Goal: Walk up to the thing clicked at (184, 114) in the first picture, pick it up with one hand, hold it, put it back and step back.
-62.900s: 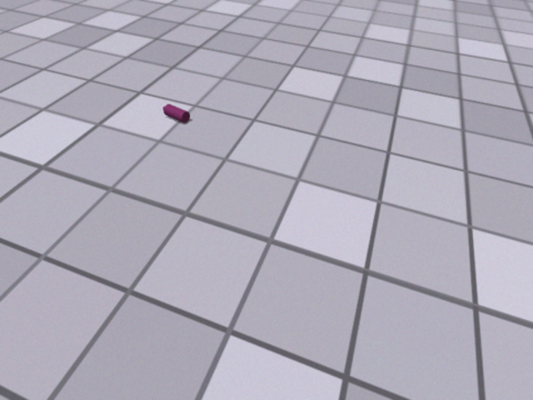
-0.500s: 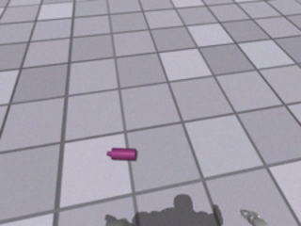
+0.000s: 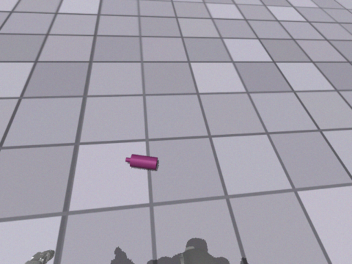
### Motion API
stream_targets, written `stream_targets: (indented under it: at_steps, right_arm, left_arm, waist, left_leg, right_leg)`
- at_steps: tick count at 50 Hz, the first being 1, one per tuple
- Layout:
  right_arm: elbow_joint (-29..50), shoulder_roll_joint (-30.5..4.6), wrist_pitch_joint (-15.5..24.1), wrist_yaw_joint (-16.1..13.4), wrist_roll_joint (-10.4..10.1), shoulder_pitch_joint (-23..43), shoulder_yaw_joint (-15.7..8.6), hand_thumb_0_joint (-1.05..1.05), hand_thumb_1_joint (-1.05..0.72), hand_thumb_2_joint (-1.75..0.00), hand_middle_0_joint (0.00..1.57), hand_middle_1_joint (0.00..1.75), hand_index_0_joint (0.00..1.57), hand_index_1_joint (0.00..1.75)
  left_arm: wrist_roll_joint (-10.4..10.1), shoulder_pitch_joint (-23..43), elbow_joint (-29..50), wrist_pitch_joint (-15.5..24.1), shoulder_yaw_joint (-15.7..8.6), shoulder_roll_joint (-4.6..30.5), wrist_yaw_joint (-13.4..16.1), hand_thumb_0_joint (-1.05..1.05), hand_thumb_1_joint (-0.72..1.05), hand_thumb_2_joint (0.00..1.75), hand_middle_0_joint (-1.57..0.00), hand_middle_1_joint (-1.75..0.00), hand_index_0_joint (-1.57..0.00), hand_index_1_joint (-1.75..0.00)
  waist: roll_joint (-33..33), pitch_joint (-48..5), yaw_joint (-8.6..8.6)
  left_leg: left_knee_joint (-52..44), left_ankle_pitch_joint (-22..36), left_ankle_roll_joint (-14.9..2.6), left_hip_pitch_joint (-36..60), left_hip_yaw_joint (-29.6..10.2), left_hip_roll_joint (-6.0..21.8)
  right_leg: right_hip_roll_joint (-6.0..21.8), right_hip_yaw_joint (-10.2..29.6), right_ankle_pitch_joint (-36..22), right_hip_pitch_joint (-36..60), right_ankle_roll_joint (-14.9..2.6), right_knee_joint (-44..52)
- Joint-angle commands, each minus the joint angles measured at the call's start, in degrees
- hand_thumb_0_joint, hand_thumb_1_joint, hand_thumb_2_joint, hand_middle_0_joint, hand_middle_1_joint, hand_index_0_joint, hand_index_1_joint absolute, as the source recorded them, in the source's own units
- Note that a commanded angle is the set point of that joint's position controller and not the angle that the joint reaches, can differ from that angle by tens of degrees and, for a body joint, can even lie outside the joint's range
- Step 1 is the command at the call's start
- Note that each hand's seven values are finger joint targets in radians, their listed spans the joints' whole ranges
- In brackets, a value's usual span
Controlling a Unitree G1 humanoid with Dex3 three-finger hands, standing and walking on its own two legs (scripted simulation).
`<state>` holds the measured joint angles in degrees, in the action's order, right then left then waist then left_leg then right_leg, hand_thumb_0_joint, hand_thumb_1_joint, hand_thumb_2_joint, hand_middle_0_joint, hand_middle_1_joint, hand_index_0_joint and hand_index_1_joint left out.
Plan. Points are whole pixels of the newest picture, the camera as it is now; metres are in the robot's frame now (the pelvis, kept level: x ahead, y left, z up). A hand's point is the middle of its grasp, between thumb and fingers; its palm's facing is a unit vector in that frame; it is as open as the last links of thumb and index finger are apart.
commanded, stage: step back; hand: left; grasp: from above
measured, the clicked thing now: (141, 161) +0.78 +0.14 -0.73
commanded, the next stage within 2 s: stand in 1.92 s
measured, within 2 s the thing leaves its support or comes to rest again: neither
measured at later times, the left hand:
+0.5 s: hand out of the picture -0.07 +0.22 -0.13, palm faces -0.05 -0.90 -0.44, open 7.4 cm
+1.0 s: hand out of the picture -0.28 +0.22 -0.16, palm faces -0.06 -0.91 -0.40, open 7.4 cm
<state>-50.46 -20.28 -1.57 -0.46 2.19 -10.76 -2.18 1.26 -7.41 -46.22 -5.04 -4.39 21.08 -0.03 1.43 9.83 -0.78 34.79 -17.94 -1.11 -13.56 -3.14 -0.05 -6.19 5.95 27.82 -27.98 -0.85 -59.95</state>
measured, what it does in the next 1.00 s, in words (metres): walks backwards: right foot, then left foot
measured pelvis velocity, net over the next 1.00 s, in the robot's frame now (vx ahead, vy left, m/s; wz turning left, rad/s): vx -0.34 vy -0.06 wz -0.07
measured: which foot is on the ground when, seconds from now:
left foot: down 0.00-0.28, up 0.30-0.62, down 0.64-1.00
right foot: up 0.00-0.24, down 0.26-0.66, up 0.68-0.94, down 0.96-1.00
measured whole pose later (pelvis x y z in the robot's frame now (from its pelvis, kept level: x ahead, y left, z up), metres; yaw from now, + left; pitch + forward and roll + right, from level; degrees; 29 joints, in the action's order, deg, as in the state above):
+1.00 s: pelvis -0.34 -0.06 -0.01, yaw -4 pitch -3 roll -2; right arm -48.0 -22.7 -2.5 0.5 2.1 -5.3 -3.3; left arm 1.7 -13.5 -54.5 -0.2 -3.7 21.2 0.5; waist -3.1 7.6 0.8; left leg 39.7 -15.3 -1.4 -22.9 0.0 4.4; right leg -2.8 1.5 22.1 -8.4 -0.2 -33.1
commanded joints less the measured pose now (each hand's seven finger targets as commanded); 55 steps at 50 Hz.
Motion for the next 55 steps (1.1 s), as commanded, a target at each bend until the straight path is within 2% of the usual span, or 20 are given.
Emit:
stream_targets:
  at_steps: [1, 7, 12, 14, 15, 16, 20, 26, 31, 33, 34, 35, 38, 45, 47, 49, 50, 51, 52, 55]
  right_arm:
    - [6.8, -14.7, 2.1, -1.5, 0.2, 7.6, -4.0, 0.0, -0.9, -0.9, 0.2, 0.3, 0.2, 0.3]
    - [6.8, -15.0, 1.5, -1.6, -0.4, 0.9, -4.5, 0.0, -0.9, -0.9, 0.2, 0.3, 0.2, 0.3]
    - [8.6, -17.1, -0.6, -0.9, -1.1, 5.1, -4.8, 0.0, -0.9, -0.9, 0.2, 0.3, 0.2, 0.3]
    - [10.2, -11.9, -0.7, -0.8, -2.0, 5.1, -3.3, 0.0, -0.9, -0.9, 0.2, 0.3, 0.2, 0.3]
    - [10.7, -12.3, -0.8, -2.0, -2.0, 7.8, -3.9, 0.0, -0.9, -0.9, 0.2, 0.3, 0.2, 0.3]
    - [9.5, -14.6, -0.9, -2.2, -1.9, 7.0, -5.0, 0.0, -0.9, -0.9, 0.2, 0.3, 0.2, 0.3]
    - [5.1, -11.8, -0.3, -1.9, -2.5, -0.1, -3.2, 0.0, -0.9, -0.9, 0.2, 0.3, 0.2, 0.3]
    - [6.8, -10.8, 0.6, -2.0, -1.2, 1.9, -2.7, 0.0, -0.9, -0.9, 0.2, 0.3, 0.2, 0.3]
    - [2.9, -12.3, 0.3, -1.1, -0.4, -6.7, -4.3, 0.0, -0.9, -0.9, 0.2, 0.3, 0.2, 0.3]
    - [4.5, -20.0, -0.1, -0.7, 0.7, -2.6, -5.9, 0.0, -0.9, -0.9, 0.2, 0.3, 0.2, 0.3]
    - [6.0, -23.4, 0.0, -0.3, 0.6, -0.1, -6.1, 0.0, -0.9, -0.9, 0.2, 0.3, 0.2, 0.3]
    - [6.7, -22.4, 0.6, -0.8, 0.5, 3.9, -6.1, 0.0, -0.9, -0.9, 0.2, 0.3, 0.2, 0.3]
    - [8.0, -14.4, 0.5, -1.2, 1.0, 9.6, -3.7, 0.0, -0.9, -0.9, 0.2, 0.3, 0.2, 0.3]
    - [4.9, -14.6, 0.3, 0.1, 0.4, 1.2, -4.4, 0.0, -0.9, -0.9, 0.2, 0.3, 0.2, 0.3]
    - [4.4, -16.2, -0.9, 0.7, 0.3, 2.6, -4.8, 0.0, -0.9, -0.9, 0.2, 0.3, 0.2, 0.3]
    - [5.1, -10.1, -1.0, 0.7, -0.5, 2.1, -3.0, 0.0, -0.9, -0.9, 0.2, 0.3, 0.2, 0.3]
    - [6.1, -9.5, -0.8, 0.7, -0.1, 3.8, -2.7, 0.0, -0.9, -0.9, 0.2, 0.3, 0.2, 0.3]
    - [5.8, -13.1, -0.7, 0.1, 0.0, 7.5, -4.1, 0.0, -0.9, -0.9, 0.2, 0.3, 0.2, 0.3]
    - [4.6, -15.2, -0.6, 0.4, -0.5, 6.3, -5.0, 0.0, -0.9, -0.9, 0.2, 0.3, 0.2, 0.3]
    - [1.7, -12.3, 0.6, 1.2, -1.3, 3.0, -3.8, 0.0, -0.9, -0.9, 0.2, 0.3, 0.2, 0.3]
  left_arm:
    - [-0.6, -4.7, 3.7, 1.7, -4.4, 11.6, 0.6, 0.0, 0.9, 0.9, -0.2, -0.3, -0.2, -0.3]
    - [-0.2, -3.4, 4.8, 3.2, -3.3, 9.7, 0.8, 0.0, 0.9, 0.9, -0.2, -0.3, -0.2, -0.3]
    - [0.2, -12.1, -1.1, 3.9, -3.4, 10.3, 0.6, 0.0, 0.9, 0.9, -0.2, -0.3, -0.2, -0.3]
    - [1.4, -11.1, -0.1, 4.4, -5.4, 17.7, 0.5, 0.0, 0.9, 0.9, -0.2, -0.3, -0.2, -0.3]
    - [1.5, -6.1, 2.5, 4.0, -6.3, 23.9, 0.5, 0.0, 0.9, 0.9, -0.2, -0.3, -0.2, -0.3]
    - [1.1, -1.7, 4.0, 4.2, -6.2, 23.0, 0.8, 0.0, 0.9, 0.9, -0.2, -0.3, -0.2, -0.3]
    - [1.1, 3.0, 4.8, 4.3, -4.4, 14.1, 1.4, 0.0, 0.9, 0.9, -0.2, -0.3, -0.2, -0.3]
    - [1.2, -4.9, 5.2, 3.6, -4.2, 13.8, 2.7, 0.0, 0.9, 0.9, -0.2, -0.3, -0.2, -0.3]
    - [0.1, 0.4, 6.9, 2.2, -2.7, 14.1, 2.3, 0.0, 0.9, 0.9, -0.2, -0.3, -0.2, -0.3]
    - [-0.8, -0.1, 7.4, 2.3, -1.8, 10.2, 2.3, 0.0, 0.9, 0.9, -0.2, -0.3, -0.2, -0.3]
    - [-0.2, 2.6, 7.2, 2.2, -3.1, 12.8, 3.1, 0.0, 0.9, 0.9, -0.2, -0.3, -0.2, -0.3]
    - [-0.1, 2.1, 6.1, 2.1, -3.2, 13.8, 3.0, 0.0, 0.9, 0.9, -0.2, -0.3, -0.2, -0.3]
    - [-1.2, -3.4, 2.3, 1.8, -3.2, 12.6, 2.2, 0.0, 0.9, 0.9, -0.2, -0.3, -0.2, -0.3]
    - [-0.4, -3.7, 0.3, 6.0, -1.6, 11.0, 1.1, 0.0, 0.9, 0.9, -0.2, -0.3, -0.2, -0.3]
    - [0.1, -9.2, -4.1, 7.0, -2.1, 10.2, 1.4, 0.0, 0.9, 0.9, -0.2, -0.3, -0.2, -0.3]
    - [1.4, -10.7, -6.2, 7.9, -3.5, 15.3, 1.8, 0.0, 0.9, 0.9, -0.2, -0.3, -0.2, -0.3]
    - [2.0, -7.2, -3.9, 8.0, -4.1, 18.2, 1.8, 0.0, 0.9, 0.9, -0.2, -0.3, -0.2, -0.3]
    - [2.3, -3.4, -2.8, 7.6, -4.8, 22.6, 2.0, 0.0, 0.9, 0.9, -0.2, -0.3, -0.2, -0.3]
    - [1.8, 1.6, -2.1, 7.8, -4.4, 20.9, 2.0, 0.0, 0.9, 0.9, -0.2, -0.3, -0.2, -0.3]
    - [1.0, 0.4, -3.2, 8.4, -3.1, 14.9, 1.9, 0.0, 0.9, 0.9, -0.2, -0.3, -0.2, -0.3]
  waist:
    - [-7.0, -7.0, 4.13]
    - [-11.9, -12.3, -0.59]
    - [-12.7, -16.8, 2.84]
    - [6.8, -13.6, 2.49]
    - [16.3, -10.2, 5.36]
    - [15.4, -5.6, 3.57]
    - [8.1, -7.7, -0.52]
    - [10.6, -12.1, 4.68]
    - [6.6, -15.2, 0.25]
    - [-14.7, -13.2, 0.81]
    - [-15.4, -11.9, -1.65]
    - [-14.7, -9.2, -0.04]
    - [-6.9, -8.2, 4.58]
    - [-11.8, -14.1, -2.12]
    - [-12.4, -13.5, 0.82]
    - [2.4, -10.3, 1.43]
    - [5.9, -6.2, 1.98]
    - [7.6, -2.1, 4.65]
    - [6.4, 1.5, 1.94]
    - [5.2, -2.3, 0.43]
  left_leg:
    - [-13.6, 21.3, -9.43, -2.9, -8.2, 12.2]
    - [-5.9, 30.4, -13.33, 13.3, -7.7, 14.0]
    - [-0.4, 19.6, -8.2, 2.7, -5.7, 11.2]
    - [12.1, -4.1, -0.82, -17.2, -1.7, -0.9]
    - [25.5, -17.9, 1.31, -14.8, -3.1, -5.5]
    - [32.9, -17.2, 1.35, -12.0, -7.2, -2.8]
    - [35.4, -8.1, 1.44, -14.4, -5.9, -8.1]
    - [17.5, -14.5, 2.68, -16.2, -2.1, -3.3]
    - [-11.4, 5.9, -0.57, 2.9, 1.9, -1.6]
    - [-15.8, 17.9, -9.5, 7.0, -23.4, 17.3]
    - [-16.7, 16.6, -17.05, -5.3, -28.2, 23.5]
    - [-17.9, 15.9, -18.42, -12.0, -29.1, 25.3]
    - [-13.6, 20.5, -11.31, -7.8, -8.7, 12.8]
    - [-9.4, -0.2, -11.15, 11.4, -7.8, 11.1]
    - [-5.8, -2.4, -9.01, 4.0, -5.3, 10.4]
    - [8.2, -9.9, -2.91, -14.6, -0.5, 3.5]
    - [11.9, -12.4, 0.57, -22.2, -1.0, -1.7]
    - [16.8, -13.3, 1.39, -14.7, -7.3, 1.2]
    - [21.3, -9.7, 1.44, -9.3, -9.1, 3.0]
    - [17.3, -3.5, 2.25, -13.2, -5.7, -1.9]
  right_leg:
    - [-1.8, 5.1, -1.7, 0.6, 0.19, -15.0]
    - [4.1, 0.1, 2.0, 1.0, 3.31, 9.5]
    - [4.6, -6.4, -14.5, 19.3, 0.06, 38.2]
    - [18.3, 16.7, -17.4, 23.0, -4.93, 37.8]
    - [29.0, 26.7, -16.2, 7.3, -15.37, 42.6]
    - [30.8, 28.6, -14.3, -1.4, -16.67, 44.9]
    - [16.0, 3.9, -32.2, 10.1, -8.18, 34.3]
    - [21.9, 8.9, -41.9, 27.0, -12.34, 31.0]
    - [18.6, 5.4, -32.8, 15.8, -6.45, 23.6]
    - [2.8, -5.2, 1.4, -2.6, -0.36, 6.8]
    - [2.3, 0.4, 11.6, 2.6, 0.75, -4.7]
    - [3.7, 4.1, 9.5, 6.0, 0.29, -11.7]
    - [-0.1, 4.3, 0.0, 2.8, 0.04, -17.4]
    - [5.3, -4.5, 3.3, 7.3, 2.07, 25.3]
    - [4.0, -8.0, -6.0, 18.2, 0.14, 42.5]
    - [12.5, 11.9, -1.5, 25.8, -3.18, 43.6]
    - [21.9, 24.2, 11.5, 19.7, -6.89, 46.9]
    - [30.1, 30.1, 18.2, 3.1, -13.51, 49.3]
    - [29.4, 26.6, 20.7, -4.0, -13.24, 49.6]
    - [18.1, 8.4, -4.7, 11.4, -8.39, 42.7]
